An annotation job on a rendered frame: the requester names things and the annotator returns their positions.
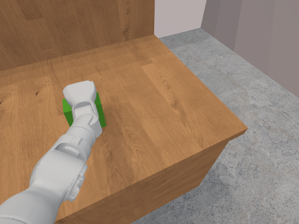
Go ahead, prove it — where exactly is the sponge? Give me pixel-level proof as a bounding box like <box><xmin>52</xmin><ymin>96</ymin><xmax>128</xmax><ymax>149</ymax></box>
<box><xmin>62</xmin><ymin>92</ymin><xmax>106</xmax><ymax>127</ymax></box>

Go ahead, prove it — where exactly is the table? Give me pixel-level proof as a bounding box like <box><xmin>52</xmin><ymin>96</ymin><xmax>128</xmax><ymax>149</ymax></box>
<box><xmin>0</xmin><ymin>0</ymin><xmax>248</xmax><ymax>224</ymax></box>

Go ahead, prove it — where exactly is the left robot hand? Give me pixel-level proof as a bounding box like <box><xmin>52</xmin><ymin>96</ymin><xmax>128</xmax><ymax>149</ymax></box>
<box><xmin>63</xmin><ymin>80</ymin><xmax>97</xmax><ymax>107</ymax></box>

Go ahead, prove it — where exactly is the robot left upper arm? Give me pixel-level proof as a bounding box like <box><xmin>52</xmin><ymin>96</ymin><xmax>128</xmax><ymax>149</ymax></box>
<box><xmin>0</xmin><ymin>149</ymin><xmax>88</xmax><ymax>224</ymax></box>

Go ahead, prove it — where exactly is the left robot forearm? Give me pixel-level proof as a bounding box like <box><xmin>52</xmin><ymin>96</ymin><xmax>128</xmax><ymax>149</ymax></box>
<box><xmin>29</xmin><ymin>99</ymin><xmax>102</xmax><ymax>187</ymax></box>

